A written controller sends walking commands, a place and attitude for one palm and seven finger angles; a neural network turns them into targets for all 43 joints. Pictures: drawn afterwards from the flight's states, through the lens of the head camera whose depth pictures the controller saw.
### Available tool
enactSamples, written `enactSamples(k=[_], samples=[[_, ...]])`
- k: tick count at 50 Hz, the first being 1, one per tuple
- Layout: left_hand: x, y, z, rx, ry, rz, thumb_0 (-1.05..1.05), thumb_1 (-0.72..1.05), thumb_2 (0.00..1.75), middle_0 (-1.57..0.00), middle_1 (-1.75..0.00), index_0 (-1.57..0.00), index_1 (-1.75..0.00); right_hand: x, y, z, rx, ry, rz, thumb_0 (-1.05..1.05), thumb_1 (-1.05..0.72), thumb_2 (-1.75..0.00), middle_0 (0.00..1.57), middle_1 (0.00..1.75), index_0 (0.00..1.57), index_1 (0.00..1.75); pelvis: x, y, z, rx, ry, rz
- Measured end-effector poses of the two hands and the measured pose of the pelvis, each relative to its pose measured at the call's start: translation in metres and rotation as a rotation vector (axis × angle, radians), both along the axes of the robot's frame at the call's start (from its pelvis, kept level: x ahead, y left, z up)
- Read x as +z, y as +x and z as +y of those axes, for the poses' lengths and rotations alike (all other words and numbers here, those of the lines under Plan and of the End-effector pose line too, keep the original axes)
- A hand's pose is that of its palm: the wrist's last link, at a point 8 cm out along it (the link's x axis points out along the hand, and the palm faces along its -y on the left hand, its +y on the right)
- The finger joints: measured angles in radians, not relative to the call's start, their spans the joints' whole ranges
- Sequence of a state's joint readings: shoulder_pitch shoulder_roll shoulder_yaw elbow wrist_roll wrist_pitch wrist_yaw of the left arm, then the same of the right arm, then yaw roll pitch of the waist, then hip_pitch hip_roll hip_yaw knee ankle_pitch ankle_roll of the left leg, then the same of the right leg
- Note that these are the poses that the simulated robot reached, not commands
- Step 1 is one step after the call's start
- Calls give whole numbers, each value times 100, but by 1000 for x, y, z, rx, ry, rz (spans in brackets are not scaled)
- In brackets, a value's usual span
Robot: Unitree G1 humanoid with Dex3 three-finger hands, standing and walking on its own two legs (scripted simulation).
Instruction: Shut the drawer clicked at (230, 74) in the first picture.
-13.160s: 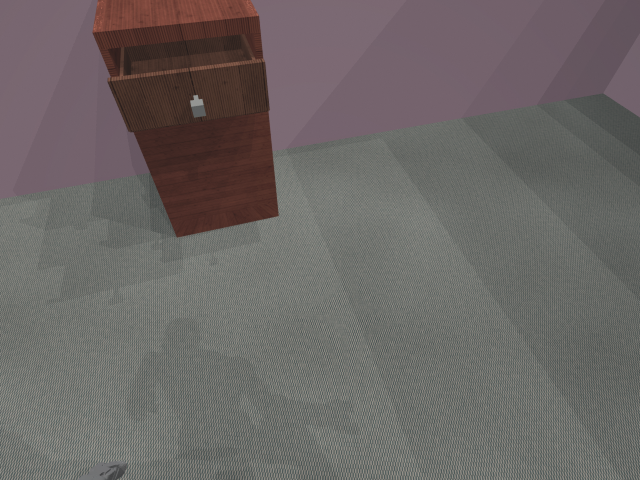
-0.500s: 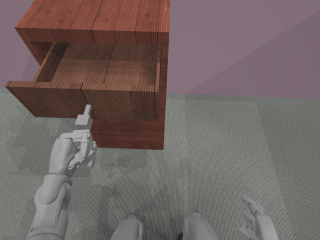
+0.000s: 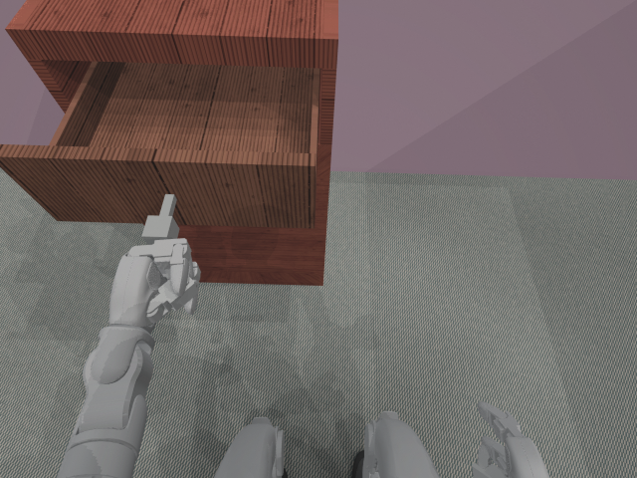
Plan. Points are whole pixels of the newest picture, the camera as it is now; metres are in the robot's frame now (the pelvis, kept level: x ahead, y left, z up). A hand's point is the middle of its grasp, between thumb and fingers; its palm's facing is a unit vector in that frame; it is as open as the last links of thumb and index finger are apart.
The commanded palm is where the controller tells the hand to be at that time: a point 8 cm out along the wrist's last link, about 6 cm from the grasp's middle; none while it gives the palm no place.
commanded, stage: bring the fist close to the handle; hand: left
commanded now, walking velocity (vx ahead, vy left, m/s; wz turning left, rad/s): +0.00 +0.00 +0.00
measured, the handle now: (164, 220) +0.42 +0.22 +0.03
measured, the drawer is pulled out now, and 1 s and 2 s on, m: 0.18 0.12 0.00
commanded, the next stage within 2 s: push the drawer shut in 0.08 s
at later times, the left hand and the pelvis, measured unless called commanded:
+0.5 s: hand (189, 267) +0.36 +0.17 +0.03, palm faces -0.03 -1.00 -0.04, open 3.3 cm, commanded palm +0.35 +0.23 +0.03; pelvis +0.00 +0.00 +0.00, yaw +0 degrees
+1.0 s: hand (197, 224) +0.42 +0.17 +0.03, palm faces -0.04 -1.00 -0.04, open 3.5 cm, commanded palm +0.41 +0.23 +0.03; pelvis -0.02 +0.00 -0.01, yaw +0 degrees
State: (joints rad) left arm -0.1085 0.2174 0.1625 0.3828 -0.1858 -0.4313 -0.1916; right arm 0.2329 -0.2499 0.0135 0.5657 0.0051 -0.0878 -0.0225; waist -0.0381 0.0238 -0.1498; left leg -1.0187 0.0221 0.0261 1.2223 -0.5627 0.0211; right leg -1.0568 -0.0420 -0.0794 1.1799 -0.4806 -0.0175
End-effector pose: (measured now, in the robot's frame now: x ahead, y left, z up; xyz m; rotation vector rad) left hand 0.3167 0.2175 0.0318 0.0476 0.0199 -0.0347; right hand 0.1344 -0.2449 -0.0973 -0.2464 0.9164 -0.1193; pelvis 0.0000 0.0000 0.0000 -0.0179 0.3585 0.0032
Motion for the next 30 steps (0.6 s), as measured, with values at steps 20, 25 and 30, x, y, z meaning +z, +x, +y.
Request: enactSamples(k=[20, 25, 30], samples=[[-4, 21, 9, 4, -7, -9, 1, 90, 90, -140, -160, -141, -160, 2, 11, -5, 1, -32, 5, 1, -90, -89, 20, 30, 20, 29, -1, 5, 1, 6, -8, 12], [-3, 25, 9, 8, -11, -9, 1, 90, 90, -140, -160, -144, -160, -1, 5, -3, 3, -26, 31, 1, -90, -89, 20, 30, 20, 29, -1, 4, 1, 8, -8, 15], [-3, 30, 10, 5, -6, -19, 1, 90, 90, -140, -160, -148, -160, -5, -4, -2, 1, -28, 58, 1, -90, -89, 20, 30, 21, 29, -2, 0, 0, 13, -10, 14]])
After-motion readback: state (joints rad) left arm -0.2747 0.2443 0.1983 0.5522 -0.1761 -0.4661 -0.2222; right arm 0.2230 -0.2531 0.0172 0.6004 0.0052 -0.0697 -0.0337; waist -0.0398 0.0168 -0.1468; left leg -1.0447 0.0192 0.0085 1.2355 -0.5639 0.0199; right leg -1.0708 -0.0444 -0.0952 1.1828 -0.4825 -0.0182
